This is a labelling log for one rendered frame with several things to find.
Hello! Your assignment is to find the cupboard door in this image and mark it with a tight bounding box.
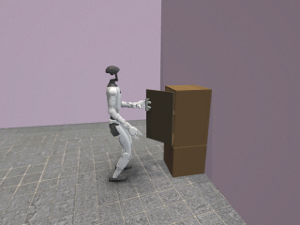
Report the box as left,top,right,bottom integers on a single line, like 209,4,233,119
146,89,174,145

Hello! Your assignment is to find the right robot hand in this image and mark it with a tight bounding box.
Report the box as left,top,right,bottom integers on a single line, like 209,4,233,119
127,127,143,141

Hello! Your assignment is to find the robot right forearm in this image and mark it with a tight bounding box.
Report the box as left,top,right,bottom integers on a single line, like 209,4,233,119
109,109,131,130

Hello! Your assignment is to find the robot head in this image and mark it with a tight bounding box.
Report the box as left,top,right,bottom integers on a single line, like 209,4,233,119
105,66,120,87

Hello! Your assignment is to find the handle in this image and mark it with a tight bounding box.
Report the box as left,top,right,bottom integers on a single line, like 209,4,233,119
145,98,150,112

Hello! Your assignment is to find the robot left forearm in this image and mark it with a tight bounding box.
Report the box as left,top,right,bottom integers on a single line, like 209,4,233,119
120,101,138,109

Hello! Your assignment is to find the left robot hand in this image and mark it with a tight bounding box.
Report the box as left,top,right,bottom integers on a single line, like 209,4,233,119
137,100,151,109

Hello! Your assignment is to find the robot right foot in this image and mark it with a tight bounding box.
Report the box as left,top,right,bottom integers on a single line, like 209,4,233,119
109,175,128,182

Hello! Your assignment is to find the robot right upper arm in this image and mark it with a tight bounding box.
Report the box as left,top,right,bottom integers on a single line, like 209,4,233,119
108,87,117,114

